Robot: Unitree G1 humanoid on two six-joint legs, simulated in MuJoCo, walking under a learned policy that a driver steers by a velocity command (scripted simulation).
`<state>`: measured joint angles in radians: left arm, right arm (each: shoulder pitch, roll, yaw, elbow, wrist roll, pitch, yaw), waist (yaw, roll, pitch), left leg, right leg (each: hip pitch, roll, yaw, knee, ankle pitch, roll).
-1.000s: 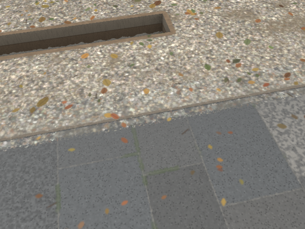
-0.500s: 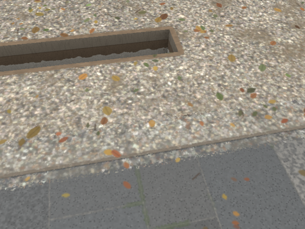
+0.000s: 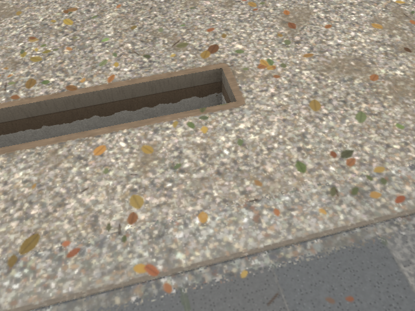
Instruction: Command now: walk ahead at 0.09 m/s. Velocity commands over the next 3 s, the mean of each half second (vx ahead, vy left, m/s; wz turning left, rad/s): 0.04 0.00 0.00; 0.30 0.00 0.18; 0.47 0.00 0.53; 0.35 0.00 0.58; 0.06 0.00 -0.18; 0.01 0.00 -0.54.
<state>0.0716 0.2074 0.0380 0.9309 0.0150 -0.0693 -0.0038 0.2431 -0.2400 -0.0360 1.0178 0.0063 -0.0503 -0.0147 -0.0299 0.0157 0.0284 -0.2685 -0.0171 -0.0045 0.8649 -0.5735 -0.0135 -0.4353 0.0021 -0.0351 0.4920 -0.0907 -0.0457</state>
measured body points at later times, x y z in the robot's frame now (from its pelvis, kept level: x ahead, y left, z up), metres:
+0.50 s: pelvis +0.05 +0.02 +0.01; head +0.06 +0.02 +0.46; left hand +0.12 +0.27 -0.14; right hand +0.06 -0.22 -0.15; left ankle +0.02 +0.14 -0.73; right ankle +0.11 -0.10 -0.73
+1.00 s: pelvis +0.20 -0.01 +0.01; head +0.20 -0.02 +0.46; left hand +0.13 +0.22 -0.13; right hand +0.33 -0.26 -0.12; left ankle +0.25 +0.16 -0.65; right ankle +0.13 -0.10 -0.73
